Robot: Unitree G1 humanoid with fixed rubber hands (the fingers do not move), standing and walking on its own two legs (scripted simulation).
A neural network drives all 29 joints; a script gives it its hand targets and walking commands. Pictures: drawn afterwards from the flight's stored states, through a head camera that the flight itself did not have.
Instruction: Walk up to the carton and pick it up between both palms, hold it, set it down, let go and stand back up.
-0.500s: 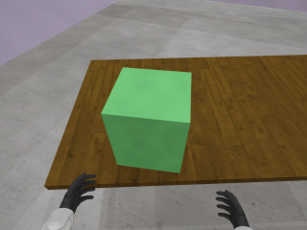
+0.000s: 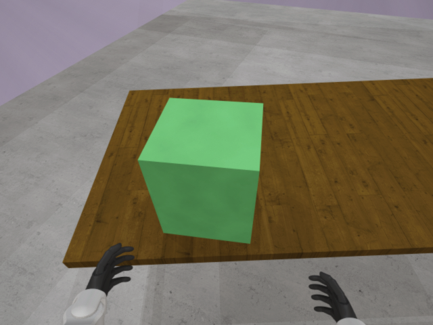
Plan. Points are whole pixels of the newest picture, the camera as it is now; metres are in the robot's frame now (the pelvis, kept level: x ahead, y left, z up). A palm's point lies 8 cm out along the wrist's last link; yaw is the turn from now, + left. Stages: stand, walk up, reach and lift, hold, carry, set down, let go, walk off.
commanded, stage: let go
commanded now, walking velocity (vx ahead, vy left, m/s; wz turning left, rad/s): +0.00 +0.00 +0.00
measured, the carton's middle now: (210, 171) +0.43 +0.04 +0.03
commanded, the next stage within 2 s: stand in 0.36 s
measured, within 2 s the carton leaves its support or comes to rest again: neither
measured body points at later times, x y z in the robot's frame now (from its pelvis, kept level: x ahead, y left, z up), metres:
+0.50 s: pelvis +0.00 +0.00 +0.00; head -0.01 -0.01 +0.45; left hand +0.20 +0.25 -0.04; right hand +0.17 -0.23 -0.10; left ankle +0.03 +0.14 -0.74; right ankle -0.01 -0.11 -0.74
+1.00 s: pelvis +0.03 +0.03 -0.01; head +0.03 +0.07 +0.44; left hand +0.09 +0.31 -0.15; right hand +0.14 -0.24 -0.11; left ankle +0.03 +0.14 -0.74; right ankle -0.01 -0.11 -0.74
